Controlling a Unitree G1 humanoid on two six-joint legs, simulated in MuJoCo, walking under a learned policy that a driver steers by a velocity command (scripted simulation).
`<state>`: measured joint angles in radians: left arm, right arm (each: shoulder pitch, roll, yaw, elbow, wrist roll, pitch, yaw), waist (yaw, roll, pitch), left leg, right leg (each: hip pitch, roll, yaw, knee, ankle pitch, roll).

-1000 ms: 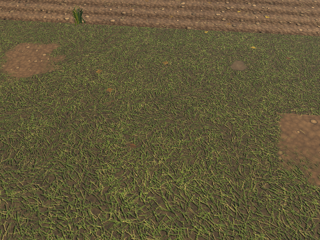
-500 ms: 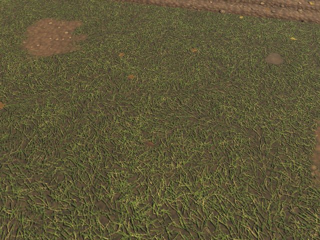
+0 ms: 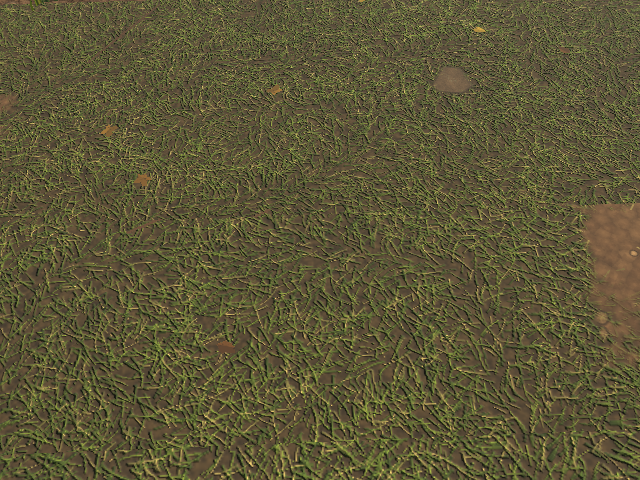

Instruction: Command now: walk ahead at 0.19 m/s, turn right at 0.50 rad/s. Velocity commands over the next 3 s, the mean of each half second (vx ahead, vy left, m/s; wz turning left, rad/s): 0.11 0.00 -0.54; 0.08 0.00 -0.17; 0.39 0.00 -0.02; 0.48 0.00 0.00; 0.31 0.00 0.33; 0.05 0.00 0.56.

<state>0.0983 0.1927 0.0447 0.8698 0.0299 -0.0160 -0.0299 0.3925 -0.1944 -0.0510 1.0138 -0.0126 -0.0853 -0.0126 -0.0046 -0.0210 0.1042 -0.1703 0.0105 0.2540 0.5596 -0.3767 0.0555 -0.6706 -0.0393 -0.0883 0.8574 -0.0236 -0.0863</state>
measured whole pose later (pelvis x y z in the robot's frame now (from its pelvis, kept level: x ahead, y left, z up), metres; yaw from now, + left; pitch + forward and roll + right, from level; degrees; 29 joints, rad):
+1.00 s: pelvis +0.13 +0.04 +0.01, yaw -21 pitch +0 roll -1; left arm 0.23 0.24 0.04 0.84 0.02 0.03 -0.02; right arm 0.29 -0.22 -0.03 0.82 -0.02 0.02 0.01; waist -0.02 0.00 0.00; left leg -0.19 -0.04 0.01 0.49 -0.30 0.06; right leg -0.17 0.05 0.00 0.49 -0.38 -0.05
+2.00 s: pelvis +0.54 -0.10 -0.03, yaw -20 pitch +0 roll +2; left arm -0.03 0.26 0.07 0.84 0.03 -0.03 -0.06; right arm 0.58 -0.24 -0.03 1.01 -0.05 -0.12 -0.02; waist -0.11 -0.03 0.03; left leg 0.15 -0.06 0.00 0.46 -0.62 0.04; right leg -0.67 -0.09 -0.01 0.60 0.41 -0.07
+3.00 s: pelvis +0.82 -0.30 -0.18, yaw +8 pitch +2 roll -1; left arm 0.18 0.26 0.04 0.72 0.01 0.04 0.02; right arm 0.26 -0.28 -0.09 0.75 -0.02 0.06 0.03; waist -0.05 0.02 0.00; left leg -0.41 -0.16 -0.20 0.46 -0.07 0.05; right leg -0.32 0.06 0.05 0.60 -0.38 -0.03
